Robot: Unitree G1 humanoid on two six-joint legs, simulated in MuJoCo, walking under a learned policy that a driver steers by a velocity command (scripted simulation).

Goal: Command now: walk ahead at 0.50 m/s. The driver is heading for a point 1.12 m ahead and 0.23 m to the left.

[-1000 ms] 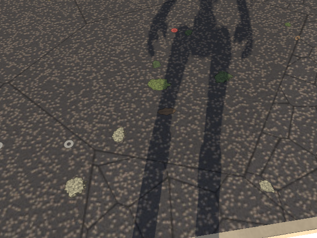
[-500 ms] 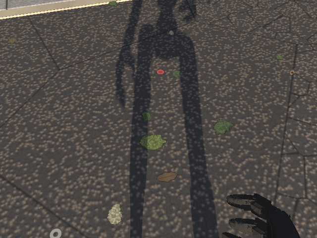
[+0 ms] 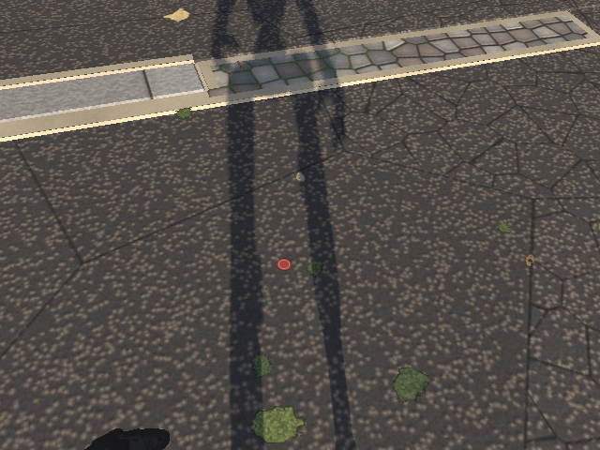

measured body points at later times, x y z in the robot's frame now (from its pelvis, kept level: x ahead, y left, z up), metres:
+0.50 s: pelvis +0.31 -0.02 +0.00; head +0.33 +0.00 +0.45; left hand +0.30 +0.25 -0.14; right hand +0.51 -0.24 -0.10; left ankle +0.45 +0.17 -0.68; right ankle +0.24 -0.12 -0.74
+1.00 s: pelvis +0.58 +0.10 +0.00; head +0.60 +0.12 +0.45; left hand +0.68 +0.41 -0.09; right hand +0.75 -0.14 -0.10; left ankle +0.51 +0.15 -0.74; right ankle +0.81 -0.01 -0.69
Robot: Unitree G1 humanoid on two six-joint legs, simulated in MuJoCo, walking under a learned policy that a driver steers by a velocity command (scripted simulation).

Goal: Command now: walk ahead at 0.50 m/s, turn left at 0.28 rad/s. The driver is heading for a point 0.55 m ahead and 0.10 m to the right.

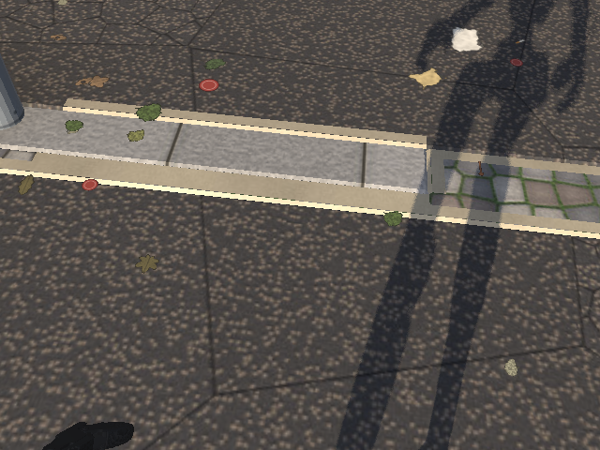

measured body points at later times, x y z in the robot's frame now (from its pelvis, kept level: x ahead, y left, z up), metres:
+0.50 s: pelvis +0.28 -0.05 +0.00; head +0.31 -0.05 +0.45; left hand +0.28 +0.22 -0.12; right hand +0.48 -0.29 -0.09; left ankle +0.42 +0.13 -0.69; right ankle +0.23 -0.15 -0.75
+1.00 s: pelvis +0.47 +0.00 -0.01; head +0.48 +0.01 +0.44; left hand +0.59 +0.27 -0.13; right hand +0.57 -0.25 -0.13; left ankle +0.50 +0.11 -0.75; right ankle +0.51 -0.14 -0.74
